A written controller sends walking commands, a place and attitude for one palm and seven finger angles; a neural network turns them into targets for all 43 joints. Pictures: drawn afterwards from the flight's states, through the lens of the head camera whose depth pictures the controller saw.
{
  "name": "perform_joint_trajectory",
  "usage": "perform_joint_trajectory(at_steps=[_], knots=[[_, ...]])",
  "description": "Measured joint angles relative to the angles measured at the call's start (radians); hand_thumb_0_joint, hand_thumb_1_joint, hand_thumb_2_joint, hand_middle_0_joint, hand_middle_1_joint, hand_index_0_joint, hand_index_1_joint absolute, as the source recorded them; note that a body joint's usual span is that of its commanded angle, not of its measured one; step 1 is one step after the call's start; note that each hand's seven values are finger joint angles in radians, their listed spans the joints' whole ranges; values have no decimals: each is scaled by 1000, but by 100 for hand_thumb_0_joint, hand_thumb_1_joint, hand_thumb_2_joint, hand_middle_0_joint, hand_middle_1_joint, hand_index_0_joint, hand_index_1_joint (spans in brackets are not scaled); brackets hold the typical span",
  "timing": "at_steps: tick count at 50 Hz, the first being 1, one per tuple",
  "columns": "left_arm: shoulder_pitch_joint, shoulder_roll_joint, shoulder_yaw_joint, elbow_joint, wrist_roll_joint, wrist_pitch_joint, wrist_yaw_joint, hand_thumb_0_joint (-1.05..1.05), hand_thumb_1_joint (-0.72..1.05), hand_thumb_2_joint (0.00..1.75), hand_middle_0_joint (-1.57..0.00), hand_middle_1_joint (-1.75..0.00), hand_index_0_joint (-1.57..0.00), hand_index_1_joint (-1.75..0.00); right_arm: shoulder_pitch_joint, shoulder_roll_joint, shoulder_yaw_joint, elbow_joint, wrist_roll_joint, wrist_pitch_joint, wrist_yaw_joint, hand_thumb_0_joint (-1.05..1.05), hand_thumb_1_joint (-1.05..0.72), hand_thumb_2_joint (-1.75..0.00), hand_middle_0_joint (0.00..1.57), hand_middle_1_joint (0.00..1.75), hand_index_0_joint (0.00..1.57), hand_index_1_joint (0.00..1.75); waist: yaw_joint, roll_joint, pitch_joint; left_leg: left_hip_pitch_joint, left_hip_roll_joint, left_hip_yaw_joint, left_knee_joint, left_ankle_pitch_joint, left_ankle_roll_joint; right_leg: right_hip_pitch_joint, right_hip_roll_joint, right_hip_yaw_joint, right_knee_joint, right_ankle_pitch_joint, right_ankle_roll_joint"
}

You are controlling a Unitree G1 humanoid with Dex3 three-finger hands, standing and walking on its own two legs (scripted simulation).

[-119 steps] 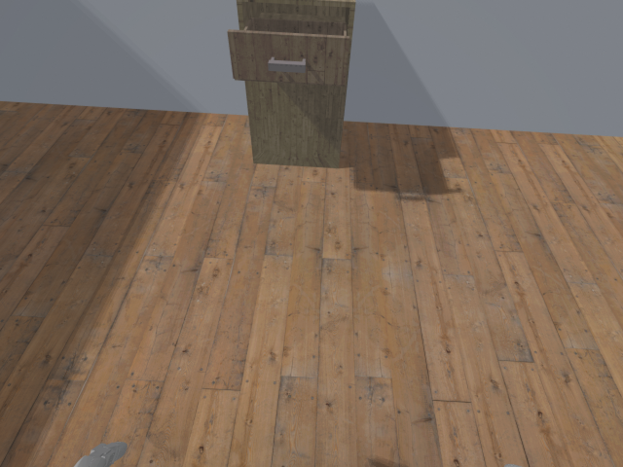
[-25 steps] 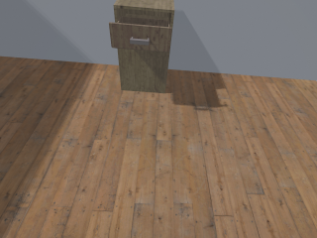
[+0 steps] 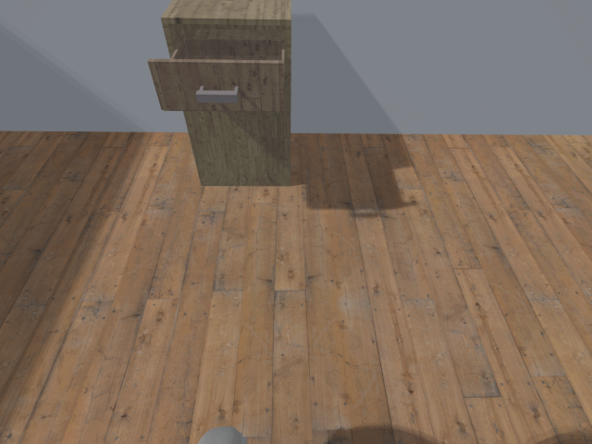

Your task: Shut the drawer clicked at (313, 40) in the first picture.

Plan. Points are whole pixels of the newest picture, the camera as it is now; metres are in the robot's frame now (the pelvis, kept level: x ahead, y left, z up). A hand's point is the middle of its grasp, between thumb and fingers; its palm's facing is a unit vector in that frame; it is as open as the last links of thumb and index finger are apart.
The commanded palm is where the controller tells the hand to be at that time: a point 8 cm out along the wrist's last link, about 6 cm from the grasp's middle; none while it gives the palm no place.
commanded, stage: walk to a spot facing it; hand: left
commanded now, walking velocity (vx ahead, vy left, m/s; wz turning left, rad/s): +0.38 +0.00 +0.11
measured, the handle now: (218, 92) +1.08 +0.26 -0.08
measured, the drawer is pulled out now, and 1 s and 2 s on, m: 0.29 0.29 0.29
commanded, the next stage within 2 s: turn to face it in 0.88 s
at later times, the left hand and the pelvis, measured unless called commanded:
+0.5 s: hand out of the picture +0.16 +0.24 -0.17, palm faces +0.10 -0.99 -0.14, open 7.4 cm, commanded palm none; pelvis +0.21 +0.07 +0.01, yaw +0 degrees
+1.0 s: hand (230, 254) +0.52 +0.16 -0.16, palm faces -0.06 -0.97 -0.22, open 7.3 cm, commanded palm none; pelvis +0.41 -0.02 +0.00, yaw -6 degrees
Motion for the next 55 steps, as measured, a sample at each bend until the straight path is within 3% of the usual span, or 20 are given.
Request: perform_joint_trajectory(at_steps=[4, 8, 13, 16, 18, 20, 23, 29, 35, 41, 43, 46, 48, 51, 55], knots=[[76, -2, -7, 34, 7, 1, -3, 0, 94, 90, -20, -30, -20, -30, -86, -9, -8, -64, -4, 8, 12, 1, -92, -90, 19, 30, 19, 30, 12, 8, -44, -94, 26, 16, -132, 82, -26, 80, 19, -3, -92, -1, 5], [140, -13, -16, 56, 8, -6, -7, 0, 93, 90, -20, -30, -20, -30, -144, -7, -6, -97, -2, 8, 29, 1, -92, -90, 19, 30, 19, 30, 41, 4, -54, -89, 31, 29, -323, 121, -35, 151, 26, -7, -154, -18, 19], [204, -24, -22, 75, 12, -8, -10, 0, 92, 90, -20, -30, -20, -30, -193, -2, 4, -111, 0, 2, 42, 1, -91, -90, 19, 30, 19, 30, 89, -9, -29, -2, 5, 52, -542, 79, -12, 222, 12, -18, -163, -82, 54], [247, -28, -20, 93, 9, -1, -13, 1, 91, 90, -20, -30, -20, -30, -207, 2, 12, -119, -4, -18, 40, 1, -91, -90, 19, 30, 19, 30, 104, -24, -13, 98, -33, 83, -668, 89, 18, 227, -24, -14, -63, -170, 83], [251, -32, -18, 110, 3, 16, -17, 1, 91, 90, -20, -30, -20, -30, -215, 7, 15, -124, -8, -40, 32, 1, -91, -90, 19, 30, 19, 30, 100, -36, 12, 111, -49, 105, -620, 74, 36, 129, -59, 34, 209, -233, 72], [241, -29, -15, 119, 4, 32, -21, 1, 91, 90, -20, -30, -20, -30, -197, 17, 20, -122, -3, -49, 22, 1, -91, -90, 19, 30, 20, 30, 90, -39, 21, 157, -59, 123, -620, 18, 42, 3, -62, 92, 495, -240, 57], [206, -18, 0, 109, 9, 42, -26, 1, 91, 90, -20, -30, -20, -30, -149, 19, -4, -114, 14, -62, -8, -2, -95, -90, 20, 30, 20, 30, 71, -47, 14, 249, -80, 145, -713, 18, 34, -155, -85, 125, 671, -131, 60], [104, 7, 17, 42, 15, 57, -27, 1, 91, 90, -19, -30, -20, -30, -39, -6, 7, -46, 10, -60, -15, -2, -95, -90, 20, 30, 20, 30, 66, -57, -15, 408, -109, 179, -880, 27, 32, -339, -124, 141, 617, 28, 89], [5, 5, 15, -3, 12, 69, -40, 1, 91, 90, -19, -30, -20, -30, 58, 10, 19, 11, 5, -49, -8, 0, -93, -90, 19, 30, 19, 30, 42, -45, -13, 527, -114, 210, -950, -15, 1, -348, -135, 111, 365, 108, 87], [-67, -3, 6, -32, 11, 55, -44, 1, 91, 90, -19, -30, -20, -30, 122, 20, 22, 44, -5, -35, -2, 1, -92, -90, 19, 30, 20, 30, -7, -4, 24, 596, -66, 245, -870, -140, -60, -224, -81, 60, 120, 41, 33], [-74, 5, 7, -44, 15, 24, -41, 1, 91, 90, -19, -30, -20, -30, 138, 29, 24, 60, 2, -24, 4, 1, -91, -90, 20, 30, 20, 30, -1, -4, 29, 533, -23, 235, -660, -195, -50, -184, -59, 51, 91, 107, 2], [-74, -2, 7, -43, 0, 5, -29, 0, 91, 90, -19, -30, -20, -30, 98, 26, 22, 61, 11, -1, 9, 1, -91, -90, 20, 30, 20, 30, 2, 6, 54, 315, -17, 85, -176, -194, -10, -153, -31, 38, 144, 33, -22], [-55, -13, 0, -30, -5, 10, -20, 0, 91, 90, -19, -30, -20, -30, 62, 17, 14, 46, 9, 6, 7, 1, -91, -90, 20, 30, 20, 30, 0, 15, 47, 192, -13, 40, -40, -122, -1, -100, -12, 31, 90, 25, -18], [-21, -20, 5, -12, -8, 12, 0, 0, 93, 89, -20, -30, -20, -30, 11, 6, 8, 7, 2, 13, 1, 1, -91, -90, 19, 30, 19, 30, -6, 26, 21, 53, 1, 8, -41, -30, -8, -28, 11, 15, -15, 49, -21], [19, -18, -7, 11, -2, 12, 4, -1, 94, 89, -20, -30, -20, -30, -41, -1, 5, -33, 0, 19, -2, 1, -91, -90, 19, 30, 19, 30, -4, 27, -12, -31, 4, 5, -162, 21, -27, 39, 24, -2, -107, 61, -26]])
